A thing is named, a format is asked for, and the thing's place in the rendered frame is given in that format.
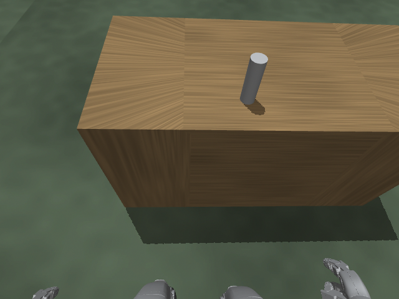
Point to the right robot hand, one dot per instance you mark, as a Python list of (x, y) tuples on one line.
[(350, 283)]

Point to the left robot hand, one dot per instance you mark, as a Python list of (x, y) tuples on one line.
[(48, 293)]

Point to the can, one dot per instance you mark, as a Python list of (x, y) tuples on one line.
[(255, 71)]

